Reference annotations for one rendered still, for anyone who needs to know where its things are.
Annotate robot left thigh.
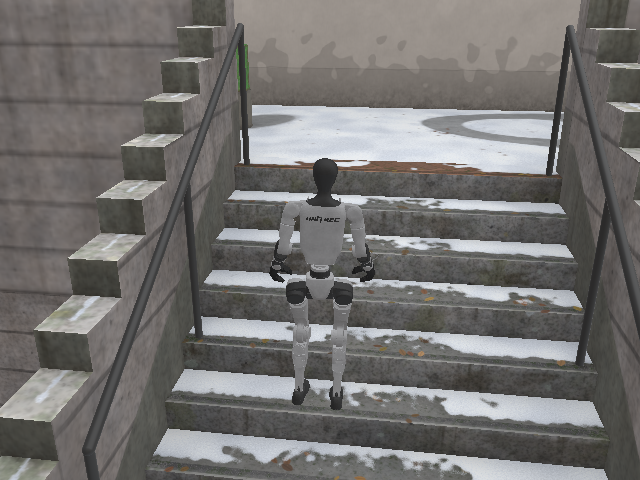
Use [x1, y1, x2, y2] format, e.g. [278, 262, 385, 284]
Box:
[286, 278, 311, 343]

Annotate left robot upper arm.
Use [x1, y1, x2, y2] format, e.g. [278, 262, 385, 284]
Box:
[277, 200, 303, 255]

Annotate right robot foot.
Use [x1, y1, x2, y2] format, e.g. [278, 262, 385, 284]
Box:
[329, 386, 343, 410]

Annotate right robot upper arm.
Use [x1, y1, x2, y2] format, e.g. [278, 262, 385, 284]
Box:
[344, 203, 367, 258]

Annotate robot left forearm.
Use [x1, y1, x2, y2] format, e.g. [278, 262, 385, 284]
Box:
[271, 240, 287, 270]

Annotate robot right hand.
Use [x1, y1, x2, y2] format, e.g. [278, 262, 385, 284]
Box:
[352, 259, 375, 282]

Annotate robot right forearm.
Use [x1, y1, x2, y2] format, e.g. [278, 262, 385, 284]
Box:
[357, 243, 373, 271]

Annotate robot left hand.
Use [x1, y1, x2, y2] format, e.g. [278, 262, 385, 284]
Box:
[269, 265, 292, 283]

